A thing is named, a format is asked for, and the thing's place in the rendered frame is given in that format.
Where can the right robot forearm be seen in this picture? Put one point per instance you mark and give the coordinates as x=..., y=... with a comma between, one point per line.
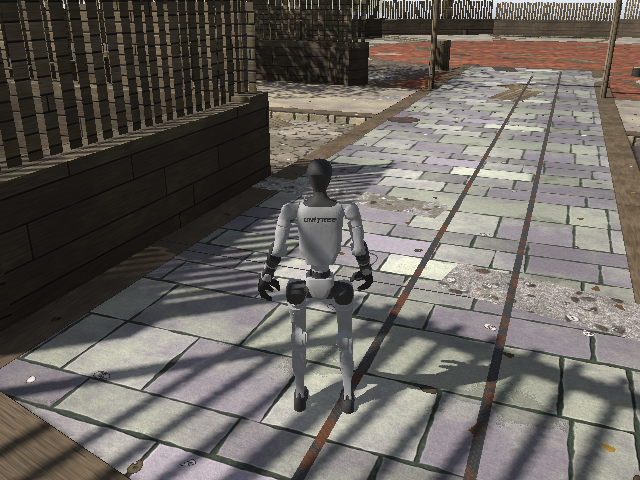
x=364, y=262

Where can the left robot hand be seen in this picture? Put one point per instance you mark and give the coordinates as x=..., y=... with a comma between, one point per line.
x=263, y=285

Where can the right robot hand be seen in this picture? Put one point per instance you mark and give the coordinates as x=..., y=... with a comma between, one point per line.
x=359, y=276

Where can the left robot thigh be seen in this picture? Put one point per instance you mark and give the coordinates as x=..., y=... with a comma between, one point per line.
x=296, y=300

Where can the right robot upper arm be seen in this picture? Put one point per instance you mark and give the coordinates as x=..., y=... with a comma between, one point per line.
x=351, y=212

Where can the left robot upper arm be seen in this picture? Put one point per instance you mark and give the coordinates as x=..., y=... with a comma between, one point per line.
x=288, y=212

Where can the left robot foot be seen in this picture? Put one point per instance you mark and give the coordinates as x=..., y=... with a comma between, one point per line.
x=300, y=403

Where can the left robot forearm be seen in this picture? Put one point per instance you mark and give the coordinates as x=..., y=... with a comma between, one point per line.
x=270, y=265

